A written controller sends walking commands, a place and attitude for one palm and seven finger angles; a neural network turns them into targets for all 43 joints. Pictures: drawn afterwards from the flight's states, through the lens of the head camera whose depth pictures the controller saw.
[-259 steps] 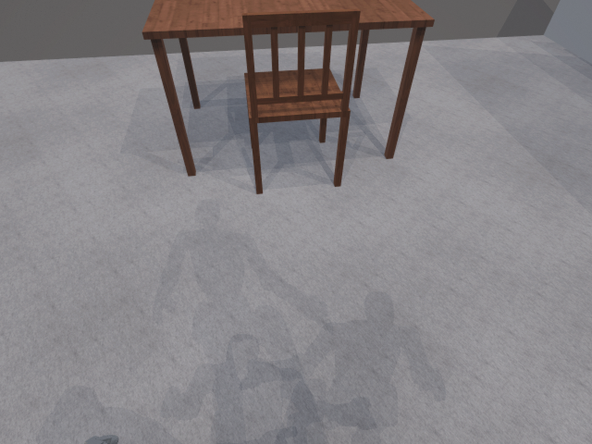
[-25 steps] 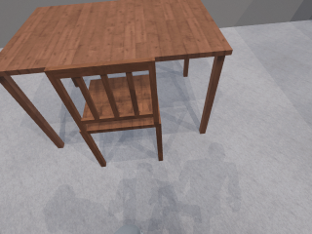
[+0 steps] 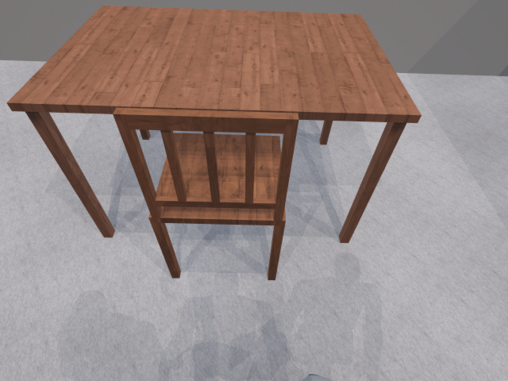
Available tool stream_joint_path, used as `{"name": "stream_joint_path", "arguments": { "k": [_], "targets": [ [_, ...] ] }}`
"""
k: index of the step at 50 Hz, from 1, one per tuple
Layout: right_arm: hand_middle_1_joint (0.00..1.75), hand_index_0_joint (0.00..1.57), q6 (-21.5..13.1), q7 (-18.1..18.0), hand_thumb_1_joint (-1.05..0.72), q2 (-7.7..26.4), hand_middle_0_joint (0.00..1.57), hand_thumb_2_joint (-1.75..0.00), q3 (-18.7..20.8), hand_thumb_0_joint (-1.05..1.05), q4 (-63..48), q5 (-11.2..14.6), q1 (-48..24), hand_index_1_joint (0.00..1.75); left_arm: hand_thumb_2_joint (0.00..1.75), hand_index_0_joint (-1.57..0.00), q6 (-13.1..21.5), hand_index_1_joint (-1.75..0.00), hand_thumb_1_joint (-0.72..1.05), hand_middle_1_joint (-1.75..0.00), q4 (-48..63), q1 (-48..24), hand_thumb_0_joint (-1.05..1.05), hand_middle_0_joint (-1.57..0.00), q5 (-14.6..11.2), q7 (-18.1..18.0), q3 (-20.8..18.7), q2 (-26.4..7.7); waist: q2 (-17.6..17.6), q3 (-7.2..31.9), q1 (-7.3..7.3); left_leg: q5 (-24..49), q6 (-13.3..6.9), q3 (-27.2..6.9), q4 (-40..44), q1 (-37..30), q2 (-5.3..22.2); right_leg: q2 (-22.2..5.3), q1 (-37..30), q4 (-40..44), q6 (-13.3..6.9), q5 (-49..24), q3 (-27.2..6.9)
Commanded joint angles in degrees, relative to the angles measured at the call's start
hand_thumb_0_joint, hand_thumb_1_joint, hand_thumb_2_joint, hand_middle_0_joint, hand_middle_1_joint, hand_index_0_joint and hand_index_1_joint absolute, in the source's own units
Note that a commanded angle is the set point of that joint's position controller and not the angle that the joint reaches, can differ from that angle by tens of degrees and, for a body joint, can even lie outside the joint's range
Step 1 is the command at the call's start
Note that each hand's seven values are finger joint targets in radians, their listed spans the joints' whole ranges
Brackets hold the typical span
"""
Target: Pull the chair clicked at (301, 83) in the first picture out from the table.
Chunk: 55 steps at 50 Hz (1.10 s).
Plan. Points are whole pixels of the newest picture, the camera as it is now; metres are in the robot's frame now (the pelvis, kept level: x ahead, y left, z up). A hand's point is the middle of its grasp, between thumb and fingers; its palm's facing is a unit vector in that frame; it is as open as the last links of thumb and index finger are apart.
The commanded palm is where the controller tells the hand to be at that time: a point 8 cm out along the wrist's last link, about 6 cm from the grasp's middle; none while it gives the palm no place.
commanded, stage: take the last steps up to it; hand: left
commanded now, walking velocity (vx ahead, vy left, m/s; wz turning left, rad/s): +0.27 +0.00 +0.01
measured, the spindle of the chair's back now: (212, 168) +0.65 +0.16 -0.12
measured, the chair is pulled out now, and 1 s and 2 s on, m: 0.00 0.00 0.00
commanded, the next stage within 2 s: come to a stop and stand still in 0.38 s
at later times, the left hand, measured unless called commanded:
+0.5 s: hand out of the picture +0.15 +0.16 -0.18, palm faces +0.09 -0.98 -0.15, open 7.3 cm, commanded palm none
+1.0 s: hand (167, 360) +0.19 +0.18 -0.18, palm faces +0.02 -0.97 -0.26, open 7.4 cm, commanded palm none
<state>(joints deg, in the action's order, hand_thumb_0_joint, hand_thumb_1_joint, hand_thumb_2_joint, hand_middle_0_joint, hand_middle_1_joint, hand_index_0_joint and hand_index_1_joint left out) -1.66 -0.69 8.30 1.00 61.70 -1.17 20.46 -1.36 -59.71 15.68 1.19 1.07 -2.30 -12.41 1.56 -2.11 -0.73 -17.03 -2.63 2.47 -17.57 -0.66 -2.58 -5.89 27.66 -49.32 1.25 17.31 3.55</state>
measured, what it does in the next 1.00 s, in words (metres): walks ahead: right foot, then left foot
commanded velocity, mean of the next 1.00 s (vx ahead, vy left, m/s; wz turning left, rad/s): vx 0.03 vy -0.02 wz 0.01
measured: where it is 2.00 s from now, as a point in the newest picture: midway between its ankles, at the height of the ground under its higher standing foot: outside the picture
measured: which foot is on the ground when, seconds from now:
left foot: down 0.00-0.14, up 0.16-0.52, down 0.54-1.00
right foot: up 0.00-0.10, down 0.12-0.56, up 0.58-0.98, down 1.00-1.00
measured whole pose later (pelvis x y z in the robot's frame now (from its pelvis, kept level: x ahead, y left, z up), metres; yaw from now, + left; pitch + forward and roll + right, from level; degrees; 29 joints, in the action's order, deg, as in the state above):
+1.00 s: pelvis +0.15 -0.02 -0.01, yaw -2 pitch -1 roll +1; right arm 1.9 -1.3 9.7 3.1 61.2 -1.1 10.1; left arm -1.8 -60.3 13.4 1.1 -1.9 -2.2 -12.1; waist 0.9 -2.9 -0.4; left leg -9.7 -0.1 7.3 -28.4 17.1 3.1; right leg -3.7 12.4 -31.6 1.2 20.1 1.2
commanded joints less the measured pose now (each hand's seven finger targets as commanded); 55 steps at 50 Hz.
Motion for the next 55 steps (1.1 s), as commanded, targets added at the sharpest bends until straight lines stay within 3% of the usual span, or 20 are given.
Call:
{"name": "stream_joint_path", "arguments": {
  "k": [1,4,5,6,7,8,11,15,21,25,26,28,29,33,40,46,48,50,52,55],
  "targets": [
    [0.30,0.20,-1.5,-0.8,-0.90,9.9,0.20,-0.90,2.3,0.00,-0.6,-0.2,3.5,0.30,0.90,-0.20,2.6,-0.30,0.90,-0.30,6.4,-8.0,0.00,-0.20,-0.1,0.0,-0.4,-1.8,-6.3,-6.5,2.73,15.8,-9.5,-10.7,5.4,3.7,17.1,0.8,2.0,7.9,-1.0,0.6,1.1],
    [0.30,0.20,-1.4,-1.0,-0.90,9.5,0.20,-0.90,2.1,0.00,0.5,-0.2,2.7,0.30,0.90,-0.20,3.4,-0.30,0.90,-0.30,4.2,-1.7,0.00,-0.20,0.0,-0.1,-1.1,-1.6,-5.0,-4.3,-0.37,19.8,-6.9,-7.6,-2.5,7.4,14.6,4.0,-11.2,17.1,-2.5,-3.8,3.7],
    [0.30,0.20,-1.6,-0.9,-0.90,9.1,0.20,-0.90,2.0,0.00,0.8,0.3,2.6,0.30,0.90,-0.20,4.0,-0.30,0.90,-0.30,2.0,5.2,0.00,-0.20,0.1,-0.3,-1.6,-3.2,-2.4,-0.8,-3.58,21.2,-5.0,-4.9,-11.4,10.2,11.6,3.7,-21.0,21.5,-3.2,-6.5,2.3],
    [0.30,0.20,-1.9,-0.4,-0.90,6.6,0.20,-0.90,1.7,0.00,0.3,0.9,3.9,0.30,0.90,-0.20,4.8,-0.30,0.90,-0.30,0.0,12.5,0.00,-0.20,0.6,-1.0,-2.6,-7.9,7.9,5.1,-5.82,12.3,-2.4,-0.9,-26.1,20.1,6.7,-5.9,-34.3,25.0,-6.8,-6.1,-10.9],
    [0.30,0.20,-2.2,-0.2,-0.90,5.1,0.20,-0.90,1.6,0.00,-1.5,1.1,4.7,0.30,0.90,-0.20,4.8,-0.30,0.90,-0.30,-1.4,17.8,0.00,-0.20,0.1,-1.5,-3.5,-11.9,15.6,8.2,-5.97,-14.4,-0.6,2.0,-42.4,30.2,0.5,-18.9,-39.5,32.8,-12.9,-11.1,-30.0],
    [0.30,0.20,-1.7,-0.2,-0.90,6.8,0.20,-0.90,2.0,0.00,-1.3,0.9,2.3,0.30,0.90,-0.20,4.9,-0.30,0.90,-0.30,-1.3,15.5,0.00,-0.20,-0.6,-1.6,-3.5,-11.7,13.5,7.5,-5.82,-15.3,-1.1,-3.4,-50.6,31.0,2.9,-19.6,-33.7,36.2,-14.8,-4.3,-32.4],
    [0.30,0.20,-0.5,0.7,-0.90,4.0,0.20,-0.90,2.3,0.00,-1.4,0.1,-0.9,0.30,0.90,-0.20,4.7,-0.30,0.90,-0.30,2.0,2.8,0.00,-0.20,-0.3,-2.4,-2.0,-4.4,1.1,-2.6,-0.63,-3.9,-0.3,-4.6,-51.2,31.4,8.2,-14.2,-16.0,39.2,-12.6,3.1,-18.1],
    [0.30,0.20,0.9,0.8,-0.90,1.6,0.20,-0.90,1.7,0.00,-0.6,-0.3,2.0,0.30,0.90,-0.20,5.3,-0.30,0.90,-0.30,1.7,1.1,0.00,-0.20,0.2,-2.4,-1.1,-2.3,4.6,-1.8,2.15,-0.9,2.2,-0.6,-38.1,25.5,8.2,-9.7,-11.4,39.8,-10.9,-9.7,-6.5],
    [0.30,0.20,0.0,1.4,-0.90,2.2,0.20,-0.90,1.6,0.00,-3.3,0.1,-4.3,0.30,0.90,-0.20,4.9,-0.30,0.90,-0.30,0.2,3.2,0.00,-0.20,0.2,-1.9,-1.7,-5.4,4.9,-1.1,-0.05,1.1,2.8,2.0,-23.3,23.4,6.6,-9.4,-16.3,37.7,-11.2,-12.1,-5.5],
    [0.30,0.20,-1.0,0.7,-0.90,2.9,0.20,-0.90,1.1,0.00,-2.0,0.0,-2.9,0.30,0.90,-0.20,4.0,-0.30,0.90,-0.30,-1.1,2.5,0.00,-0.20,-0.2,-2.3,-1.4,-3.8,4.0,-1.3,1.52,8.9,3.2,2.6,-9.1,11.2,5.3,-6.0,-13.4,30.3,-7.8,-12.8,-3.0],
    [0.30,0.20,-1.5,0.3,-0.90,4.4,0.20,-0.90,1.1,0.00,-0.8,0.0,-0.3,0.30,0.90,-0.20,3.6,-0.30,0.90,-0.30,-1.3,3.1,0.00,-0.20,-0.2,-2.4,-0.7,-1.6,-1.4,0.2,2.13,18.3,3.0,-0.7,-6.0,6.2,7.8,-2.6,-12.5,23.8,-5.5,-12.5,-1.3],
    [0.30,0.20,-1.0,-0.8,-0.90,9.2,0.20,-0.90,1.0,0.00,-0.9,-0.1,-0.2,0.30,0.90,-0.20,2.8,-0.30,0.90,-0.30,-2.4,7.1,0.00,-0.20,-1.0,-3.2,0.6,2.1,-12.3,3.4,0.17,42.6,-3.4,-12.1,-3.3,5.9,21.0,2.7,-12.9,16.5,-1.1,6.7,2.1],
    [0.30,0.20,-0.8,-1.5,-0.90,8.7,0.20,-0.90,0.5,0.00,-0.5,0.1,-2.3,0.30,0.90,-0.20,1.8,-0.30,0.90,-0.30,-3.7,7.7,0.00,-0.20,-1.1,-3.6,0.8,1.5,-16.1,4.0,0.03,43.9,-4.3,-13.6,0.6,7.0,21.6,3.1,-14.0,12.2,-0.1,13.0,0.5],
    [0.30,0.20,0.7,-3.0,-0.90,9.3,0.20,-0.90,1.6,0.00,-0.6,0.4,-5.5,0.30,0.90,-0.20,0.0,-0.30,0.90,-0.30,-4.1,6.2,0.00,-0.20,-0.6,-3.6,0.5,-1.1,-8.2,2.7,0.52,56.9,-7.1,-10.5,-2.3,4.3,22.5,1.9,-9.2,3.7,0.4,12.6,-3.1],
    [0.30,0.20,2.2,-2.8,-0.90,10.3,0.20,-0.90,3.4,0.00,-3.6,0.3,-8.6,0.30,0.90,-0.20,-2.2,-0.30,0.90,-0.30,0.5,4.0,0.00,-0.20,0.0,-3.1,-1.5,-1.6,-8.4,5.9,0.65,39.3,-7.4,-5.4,-1.7,6.5,21.4,3.3,-3.4,-10.4,1.6,8.6,-4.9],
    [0.30,0.20,2.5,-1.2,-0.90,9.8,0.20,-0.90,3.5,0.00,-3.3,-0.3,-10.2,0.30,0.90,-0.20,-1.0,-0.30,0.90,-0.30,0.7,3.3,0.00,-0.20,-0.1,-2.8,-0.3,0.1,-12.3,3.4,0.60,5.4,-5.4,-8.2,2.3,14.3,18.9,3.1,-13.2,11.1,-0.1,8.2,-1.4],
    [0.30,0.20,2.7,-0.6,-0.90,8.4,0.20,-0.90,3.1,0.00,-2.6,0.2,-9.7,0.30,0.90,-0.20,0.2,-0.30,0.90,-0.30,-1.9,7.5,0.00,-0.20,0.1,-3.1,0.2,-0.2,-7.3,3.1,-1.28,-6.5,-1.2,-5.0,-1.2,19.7,13.7,3.5,-22.3,25.5,0.0,-2.5,0.1],
    [0.30,0.20,3.2,0.0,-0.90,3.3,0.20,-0.90,1.8,0.00,-3.0,1.1,-7.9,0.30,0.90,-0.20,1.5,-0.30,0.90,-0.30,-0.9,3.7,0.00,-0.20,0.3,-3.3,0.5,-5.5,6.7,-1.4,0.81,-8.2,3.9,0.4,-10.7,19.5,5.8,-8.5,-13.3,38.9,-4.2,11.1,-16.0],
    [0.30,0.20,4.1,0.6,-0.90,4.8,0.20,-0.90,2.0,0.00,-3.4,0.2,-9.3,0.30,0.90,-0.20,1.5,-0.30,0.90,-0.30,1.1,-0.7,0.00,-0.20,0.1,-3.3,-0.8,-10.1,12.9,-6.9,-0.13,-4.9,4.0,0.0,-16.7,17.8,4.9,-12.0,-2.6,45.3,-7.2,20.0,-22.7],
    [0.30,0.20,3.7,0.8,-0.90,6.3,0.20,-0.90,2.5,0.00,-1.9,0.1,-5.6,0.30,0.90,-0.20,1.6,-0.30,0.90,-0.30,1.6,-2.0,0.00,-0.20,0.1,-3.3,-1.2,-8.2,9.3,-5.7,0.45,-3.7,3.6,-1.8,-23.8,21.8,4.6,-11.1,-9.7,41.3,-8.2,7.6,-17.7]
  ]
}}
